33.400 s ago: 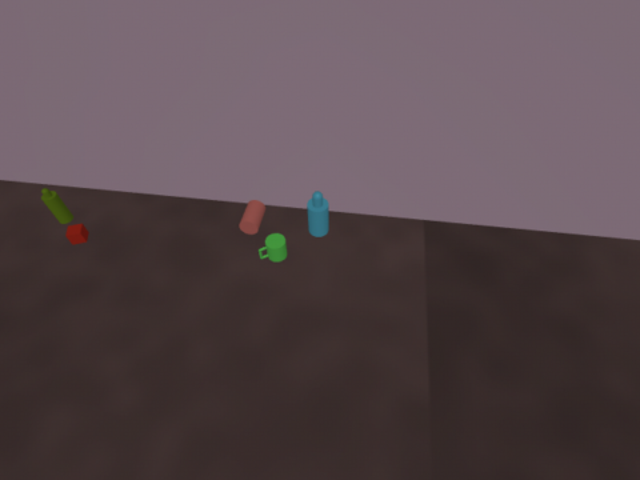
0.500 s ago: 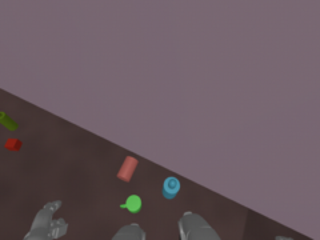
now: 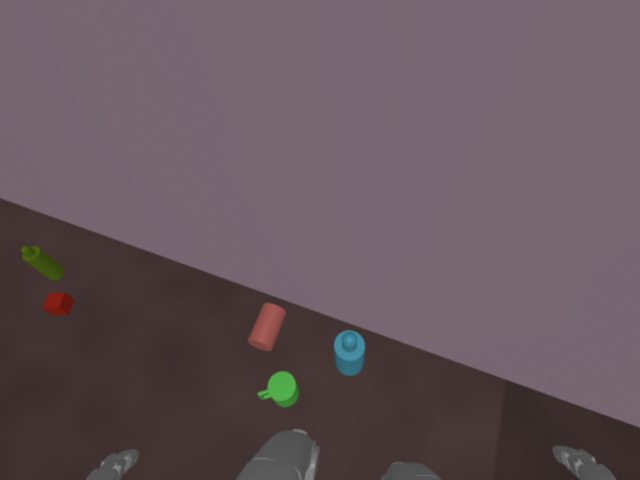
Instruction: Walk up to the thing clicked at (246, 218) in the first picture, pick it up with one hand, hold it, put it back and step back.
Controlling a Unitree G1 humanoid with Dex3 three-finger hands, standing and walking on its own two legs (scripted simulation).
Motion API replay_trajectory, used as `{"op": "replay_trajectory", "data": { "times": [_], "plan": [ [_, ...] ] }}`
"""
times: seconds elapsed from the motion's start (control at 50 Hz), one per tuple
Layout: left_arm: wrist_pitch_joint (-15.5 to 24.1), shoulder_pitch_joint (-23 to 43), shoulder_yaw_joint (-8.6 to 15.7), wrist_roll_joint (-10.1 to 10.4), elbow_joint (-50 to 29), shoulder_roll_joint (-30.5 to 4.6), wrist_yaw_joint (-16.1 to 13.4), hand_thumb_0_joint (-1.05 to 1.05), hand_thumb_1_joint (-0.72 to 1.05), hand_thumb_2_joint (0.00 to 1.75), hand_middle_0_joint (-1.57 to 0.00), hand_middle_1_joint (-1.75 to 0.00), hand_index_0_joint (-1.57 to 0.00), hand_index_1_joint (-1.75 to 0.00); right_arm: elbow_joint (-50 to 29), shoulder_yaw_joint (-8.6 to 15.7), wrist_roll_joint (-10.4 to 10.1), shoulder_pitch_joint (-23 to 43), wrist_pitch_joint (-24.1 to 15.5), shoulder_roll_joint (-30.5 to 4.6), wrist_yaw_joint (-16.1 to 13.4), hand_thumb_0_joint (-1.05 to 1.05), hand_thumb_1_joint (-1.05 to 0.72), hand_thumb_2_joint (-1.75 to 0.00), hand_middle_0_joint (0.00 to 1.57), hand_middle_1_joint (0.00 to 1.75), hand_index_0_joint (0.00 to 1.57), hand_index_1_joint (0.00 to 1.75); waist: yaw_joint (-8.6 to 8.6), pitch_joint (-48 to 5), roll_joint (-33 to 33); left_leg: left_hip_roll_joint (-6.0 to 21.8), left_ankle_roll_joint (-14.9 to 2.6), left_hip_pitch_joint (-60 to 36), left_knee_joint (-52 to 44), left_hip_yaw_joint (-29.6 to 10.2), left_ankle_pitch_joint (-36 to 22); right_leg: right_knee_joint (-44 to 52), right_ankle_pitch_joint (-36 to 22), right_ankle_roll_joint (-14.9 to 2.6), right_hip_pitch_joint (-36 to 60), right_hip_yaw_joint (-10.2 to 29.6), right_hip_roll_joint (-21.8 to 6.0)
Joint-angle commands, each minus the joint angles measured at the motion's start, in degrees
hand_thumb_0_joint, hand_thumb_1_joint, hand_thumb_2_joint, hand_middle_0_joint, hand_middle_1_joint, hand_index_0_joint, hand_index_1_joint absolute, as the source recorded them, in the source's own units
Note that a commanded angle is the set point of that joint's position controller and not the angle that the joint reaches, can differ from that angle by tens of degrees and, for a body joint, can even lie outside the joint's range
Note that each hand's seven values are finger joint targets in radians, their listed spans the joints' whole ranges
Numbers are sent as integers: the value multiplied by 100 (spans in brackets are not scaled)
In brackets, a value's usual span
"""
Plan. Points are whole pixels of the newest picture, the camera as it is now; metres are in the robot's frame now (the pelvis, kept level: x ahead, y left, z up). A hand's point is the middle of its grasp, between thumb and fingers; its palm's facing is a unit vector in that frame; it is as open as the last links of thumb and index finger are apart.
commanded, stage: step back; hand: left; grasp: from above
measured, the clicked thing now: (267, 326) +0.57 +0.24 -0.72
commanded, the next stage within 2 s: none
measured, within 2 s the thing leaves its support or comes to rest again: neither
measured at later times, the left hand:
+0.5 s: hand out of the picture -0.07 +0.28 -0.15, palm faces +0.01 -0.92 -0.39, open 7.4 cm
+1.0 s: hand out of the picture -0.21 +0.25 -0.14, palm faces +0.09 -0.90 -0.43, open 7.4 cm
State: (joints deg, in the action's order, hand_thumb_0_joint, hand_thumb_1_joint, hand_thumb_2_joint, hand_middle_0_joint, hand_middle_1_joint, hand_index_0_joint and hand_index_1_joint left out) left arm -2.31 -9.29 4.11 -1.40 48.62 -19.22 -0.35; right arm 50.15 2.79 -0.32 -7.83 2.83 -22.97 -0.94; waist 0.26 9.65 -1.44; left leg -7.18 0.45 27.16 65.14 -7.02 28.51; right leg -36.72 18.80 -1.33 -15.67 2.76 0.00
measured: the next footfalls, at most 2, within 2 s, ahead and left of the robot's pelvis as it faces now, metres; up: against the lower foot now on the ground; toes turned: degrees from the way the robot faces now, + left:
left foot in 0.20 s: -0.03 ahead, +0.13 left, +0.00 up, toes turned +2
right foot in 0.60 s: -0.19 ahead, -0.15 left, +0.00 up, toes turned +1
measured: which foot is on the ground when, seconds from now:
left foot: up 0.00-0.18, down 0.20-0.62, up 0.64-0.98, down 1.00-1.00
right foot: down 0.00-0.22, up 0.24-0.58, down 0.60-1.00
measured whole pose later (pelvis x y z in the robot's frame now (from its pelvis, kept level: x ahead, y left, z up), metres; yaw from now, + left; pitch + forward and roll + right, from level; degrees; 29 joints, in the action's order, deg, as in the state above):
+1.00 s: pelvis -0.33 -0.03 -0.01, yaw +7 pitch -3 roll +2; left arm -2.8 -5.9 3.7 -1.2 43.6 -21.8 -1.4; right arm 50.5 3.3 1.5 -12.5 2.8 -22.6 -0.4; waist -0.4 10.9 0.6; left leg -3.0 -0.5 13.8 38.5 -0.9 21.9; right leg -41.5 14.0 0.0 -24.8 -3.2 -5.3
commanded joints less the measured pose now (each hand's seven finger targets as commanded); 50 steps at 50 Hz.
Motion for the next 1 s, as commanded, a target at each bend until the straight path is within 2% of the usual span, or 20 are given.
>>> {"op": "replay_trajectory", "data": {
  "times": [0.0,0.06,0.1,0.16,0.18,0.2,0.22,0.28,0.36,0.46,0.56,0.58,0.6,0.62,0.68,0.84,0.9,0.94,0.96,0.98],
  "plan": [
    [185,290,379,-65,-785,-1422,-168,0,90,90,-20,-30,-20,-30,-365,211,9,-318,-159,-996,-117,0,-90,-90,20,30,20,30,102,-956,974,109,92,173,-270,-36,121,900,-3275,-1133,881,978,-1211],
    [148,-106,370,-59,-782,-1479,-191,0,90,90,-20,-30,-20,-30,-489,217,52,-142,-188,-950,-104,0,-90,-90,20,30,20,30,314,-1118,1160,326,83,67,-1378,230,252,751,-3575,-1210,1385,1119,-1385],
    [116,64,375,-18,-855,-1579,-169,0,90,90,-20,-30,-20,-30,-424,231,83,-429,-222,-924,-75,0,-90,-90,20,30,20,30,166,-1336,1308,520,-11,-454,-2353,471,-25,586,-3395,-1106,1294,1110,-1414],
    [28,277,281,70,-1001,-1515,-110,0,90,90,-20,-30,-20,-30,-267,348,189,-800,-292,-1049,-40,0,-90,-90,20,30,20,30,-133,-1397,845,715,-204,-1576,-4088,328,-1944,-14,-2308,-543,317,851,-1027],
    [14,100,246,86,-1014,-1311,-95,0,90,90,-20,-30,-20,-30,-364,447,279,-653,-315,-1455,-30,0,-90,-90,20,30,20,30,-46,-1428,-242,1791,-605,-2010,-4249,-1123,-2664,-726,-921,-223,-580,493,-384],
    [20,372,281,113,-1057,-1341,-151,0,90,90,-20,-30,-20,-30,-499,536,240,-317,-298,-2031,41,0,-90,-90,20,30,20,30,-185,-1240,-1240,2813,-1481,-1490,-4538,-2214,-3521,-1806,1630,7,-1032,31,557],
    [13,670,367,23,-977,-1454,-207,0,90,90,-20,-30,-20,-30,-478,563,248,-437,-325,-2025,19,0,-90,-90,20,30,20,30,-445,-1138,-935,3090,-1918,-1047,-4552,-2683,-3634,-2876,2025,13,-911,769,580],
    [-5,-18,342,155,-650,-1342,-188,0,90,90,-20,-30,-20,-30,-582,368,252,266,-308,-1393,-58,0,-90,-90,20,30,20,30,145,-908,-479,2178,-1287,-1326,-4190,-882,-3794,-3691,1163,-47,-1342,931,657],
    [21,-205,384,60,-583,-1357,-131,0,90,90,-20,-30,-20,-30,-665,378,232,-36,-307,-1220,-87,0,-90,-90,20,30,20,30,-71,-1064,-544,2182,-1545,-2048,-3946,-743,-3810,-3327,1055,293,-1430,697,533],
    [60,-138,361,62,-621,-1300,-72,0,90,90,-20,-30,-20,-30,-722,415,234,-266,-253,-1368,-76,0,-90,-90,20,30,20,30,-276,-1257,-833,2258,-1581,-2167,-3848,-668,-3579,-1756,1164,322,-886,254,276],
    [104,-1365,421,-6,-20,-1283,3,0,90,90,-20,-30,-20,-30,-885,418,151,302,-87,-1473,-38,0,-90,-90,20,30,20,30,264,-1543,-955,1850,-846,-742,-3419,-307,-1918,1006,-142,-28,949,-324,85],
    [143,-1143,497,-124,-114,-1569,0,0,90,90,-20,-30,-20,-30,-860,331,104,118,-67,-1127,-27,0,-90,-90,20,30,20,30,140,-1214,-58,1261,-463,210,-2718,-180,-994,1420,281,-181,1060,837,-455],
    [135,-787,677,-116,-376,-2320,13,0,90,90,-20,-30,-20,-30,-1045,281,53,370,-105,-849,-74,0,-90,-90,20,30,20,30,318,-910,1744,49,-69,832,-1411,261,285,1990,355,-998,197,2699,-1844],
    [142,-374,698,-143,-600,-2593,-18,0,90,90,-20,-30,-20,-30,-988,396,105,508,-79,-1142,-148,0,-90,-90,20,30,20,30,448,-570,1779,270,55,410,-119,-319,678,2273,209,-1697,-1039,3432,-2631],
    [195,663,474,-90,-749,-1733,-106,0,90,90,-20,-30,-20,-30,-533,326,5,-310,-99,-1055,-138,0,-90,-90,20,30,20,30,-312,-481,883,-29,-41,192,524,-391,-230,1358,-1594,-845,-746,1027,-1328],
    [134,-313,441,-82,-729,-1635,-233,0,90,90,-20,-30,-20,-30,-596,254,143,-199,-144,-924,-111,0,-90,-90,20,30,20,30,404,-1046,1231,360,118,215,-1152,226,325,824,-3019,-1143,1246,1076,-1655],
    [94,84,405,-23,-852,-1712,-233,0,90,90,-20,-30,-20,-30,-410,317,167,-662,-131,-999,-64,0,-90,-90,20,30,20,30,145,-1286,1344,557,-34,-576,-2341,535,14,681,-2840,-1033,929,1053,-1687],
    [19,342,341,29,-908,-1688,-197,0,90,90,-20,-30,-20,-30,-188,366,173,-1121,-149,-1008,-30,0,-90,-90,20,30,20,30,-140,-1417,1083,535,-200,-1493,-3817,793,-1201,285,-2158,-696,335,755,-1455],
    [-11,214,258,29,-891,-1509,-179,0,90,90,-20,-30,-20,-30,-215,426,228,-1053,-154,-1159,-24,0,-90,-90,20,30,20,30,-115,-1293,489,987,-388,-1713,-4183,8,-1443,-182,-1340,-388,-290,573,-1111],
    [-1,106,203,72,-917,-1260,-166,0,90,90,-20,-30,-20,-30,-321,524,312,-793,-153,-1656,-4,0,-90,-90,20,30,20,30,-36,-1201,-804,2262,-953,-1963,-4439,-1753,-2179,-1245,204,-46,-1385,-47,-214]
  ]
}}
